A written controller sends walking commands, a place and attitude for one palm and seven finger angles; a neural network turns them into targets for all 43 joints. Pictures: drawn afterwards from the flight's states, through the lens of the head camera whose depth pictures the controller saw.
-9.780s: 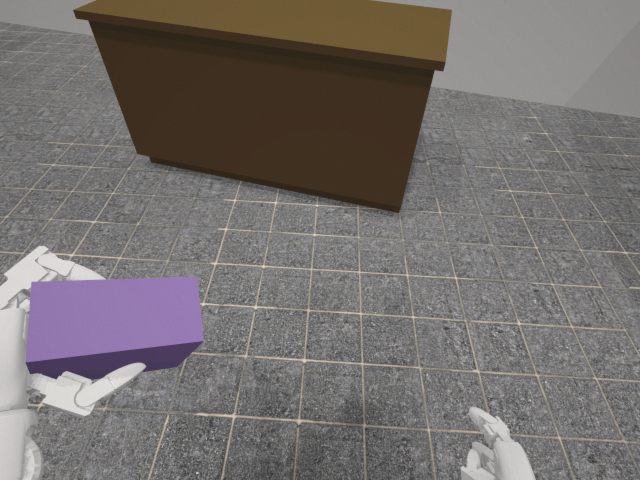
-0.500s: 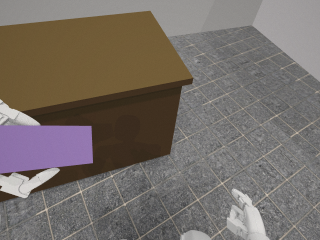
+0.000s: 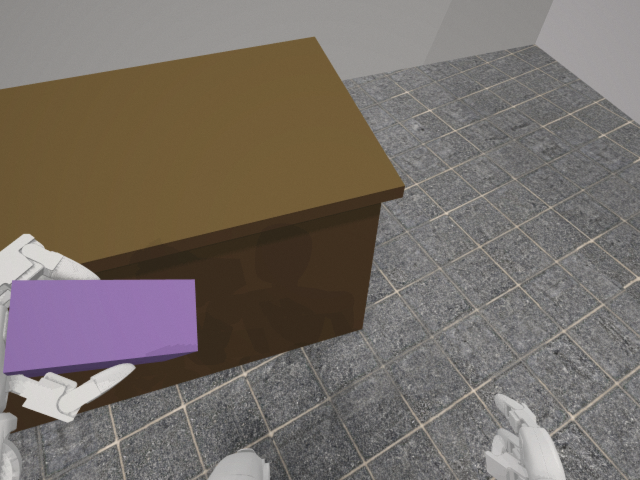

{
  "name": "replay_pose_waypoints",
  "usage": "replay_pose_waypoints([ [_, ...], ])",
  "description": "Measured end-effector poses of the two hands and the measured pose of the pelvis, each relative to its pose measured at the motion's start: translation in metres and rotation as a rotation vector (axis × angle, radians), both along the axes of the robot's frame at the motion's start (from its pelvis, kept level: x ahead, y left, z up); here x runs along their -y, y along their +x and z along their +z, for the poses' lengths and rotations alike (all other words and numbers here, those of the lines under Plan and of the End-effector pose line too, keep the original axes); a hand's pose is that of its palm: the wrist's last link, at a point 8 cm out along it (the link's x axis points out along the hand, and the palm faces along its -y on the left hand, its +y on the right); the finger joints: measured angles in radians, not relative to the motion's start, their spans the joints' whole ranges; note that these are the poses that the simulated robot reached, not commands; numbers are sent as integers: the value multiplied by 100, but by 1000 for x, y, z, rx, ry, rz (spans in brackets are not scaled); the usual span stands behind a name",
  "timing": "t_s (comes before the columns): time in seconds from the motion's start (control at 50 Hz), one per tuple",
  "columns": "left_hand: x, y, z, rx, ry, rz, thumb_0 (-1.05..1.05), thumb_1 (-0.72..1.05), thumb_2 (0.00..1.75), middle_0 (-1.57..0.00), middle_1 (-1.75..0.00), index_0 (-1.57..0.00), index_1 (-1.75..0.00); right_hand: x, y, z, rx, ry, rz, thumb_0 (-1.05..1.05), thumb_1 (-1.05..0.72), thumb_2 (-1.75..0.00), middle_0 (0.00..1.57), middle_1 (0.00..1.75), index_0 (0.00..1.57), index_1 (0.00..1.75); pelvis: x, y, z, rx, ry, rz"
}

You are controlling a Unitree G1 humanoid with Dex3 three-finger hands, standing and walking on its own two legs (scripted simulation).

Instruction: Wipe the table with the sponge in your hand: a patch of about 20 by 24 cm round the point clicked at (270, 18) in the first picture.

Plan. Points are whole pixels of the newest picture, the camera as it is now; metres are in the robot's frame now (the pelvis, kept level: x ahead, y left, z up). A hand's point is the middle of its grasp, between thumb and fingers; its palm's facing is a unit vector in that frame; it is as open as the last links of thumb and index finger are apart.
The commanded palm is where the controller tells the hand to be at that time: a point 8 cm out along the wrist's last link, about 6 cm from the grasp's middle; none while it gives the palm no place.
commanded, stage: take the last steps up to it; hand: left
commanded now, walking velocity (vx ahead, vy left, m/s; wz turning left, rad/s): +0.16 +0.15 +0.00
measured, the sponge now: (131, 327) +0.23 +0.18 +0.14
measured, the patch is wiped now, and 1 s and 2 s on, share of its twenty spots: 0.00 0.00 0.00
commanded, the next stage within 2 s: come to a stop and stand still in 0.52 s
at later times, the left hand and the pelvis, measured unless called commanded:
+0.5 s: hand (29, 288) +0.26 +0.27 +0.17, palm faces +0.37 -0.78 -0.51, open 10.4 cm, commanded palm +0.20 +0.32 +0.17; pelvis +0.04 +0.04 -0.01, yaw +0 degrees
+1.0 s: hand out of the picture +0.26 +0.34 +0.17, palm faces +0.39 -0.83 -0.40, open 10.4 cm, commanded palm +0.20 +0.37 +0.17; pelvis +0.04 +0.10 -0.01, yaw -1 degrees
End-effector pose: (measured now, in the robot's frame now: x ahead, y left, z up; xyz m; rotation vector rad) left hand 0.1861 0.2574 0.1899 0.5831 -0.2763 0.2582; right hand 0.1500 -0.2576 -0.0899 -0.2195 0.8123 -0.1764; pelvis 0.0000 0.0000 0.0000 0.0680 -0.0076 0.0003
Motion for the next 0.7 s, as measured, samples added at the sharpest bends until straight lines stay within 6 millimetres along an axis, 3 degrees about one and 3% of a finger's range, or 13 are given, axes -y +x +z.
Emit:
replay_pose_waypoints([
  [0.12, -35, 10, 2, 68, 19, -13, -1, -53, 100, -69, -137, -71, -136, -18, 19, 6, 53, -57, -34, 2, -91, -90, 20, 30, 20, 29, -31, 21, -13, 11, -39, -21],
  [0.24, -67, 30, -12, 108, -39, 41, -1, -53, 100, -69, -137, -71, -136, -66, 30, -1, 71, 26, -23, 2, -91, -90, 20, 30, 20, 29, -44, 28, -17, 20, -38, -20],
  [0.38, -49, 30, -2, 74, -24, 16, -1, -53, 100, -69, -137, -71, -136, -106, 32, -19, 58, 144, 44, 1, -91, -90, 20, 30, 21, 30, -46, 34, -15, 3, -37, -14],
  [0.44, -42, 28, 3, 62, 35, 16, -1, -53, 100, -69, -137, -71, -136, -107, 34, -34, 27, 168, 61, 1, -90, -90, 20, 30, 21, 30, -43, 37, -20, 5, -43, -9],
  [0.5, -48, 32, 3, 32, 24, 44, -1, -53, 100, -69, -137, -71, -136, -100, 33, -38, -32, 164, 65, 2, -90, -90, 20, 30, 21, 30, -43, 41, -14, 5, -28, -3],
  [0.7, -76, 50, -20, -89, -45, 81, -1, -53, 100, -69, -137, -71, -136, -66, 44, -7, -51, 9, 11, 2, -91, -90, 20, 30, 20, 29, -65, 52, 2, -4, 0, 5],
])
